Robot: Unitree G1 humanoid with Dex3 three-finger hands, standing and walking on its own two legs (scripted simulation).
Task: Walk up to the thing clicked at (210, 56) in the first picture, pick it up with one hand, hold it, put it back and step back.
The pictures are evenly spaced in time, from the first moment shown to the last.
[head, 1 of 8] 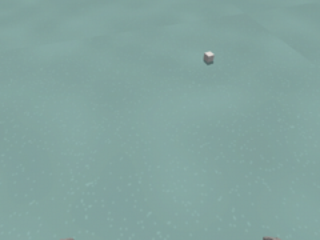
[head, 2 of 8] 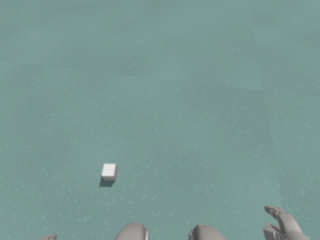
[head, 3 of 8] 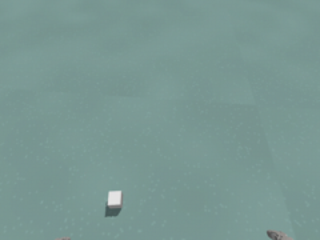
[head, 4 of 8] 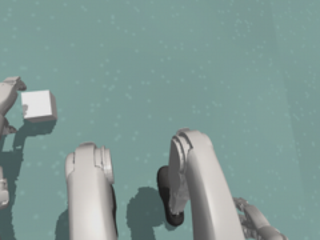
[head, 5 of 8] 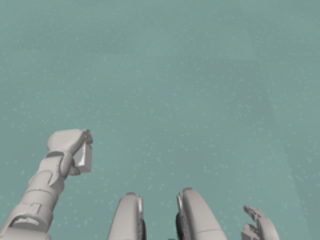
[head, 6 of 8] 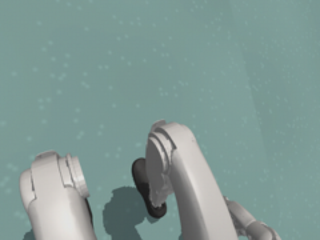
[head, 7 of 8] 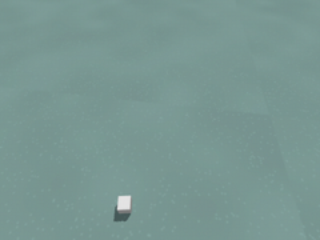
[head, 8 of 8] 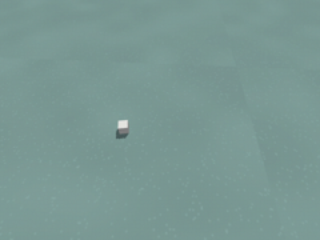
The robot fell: no
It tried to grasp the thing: yes
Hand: left
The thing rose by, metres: 0.67
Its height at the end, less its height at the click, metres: +0.00
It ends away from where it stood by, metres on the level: 0.02
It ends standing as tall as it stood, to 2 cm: yes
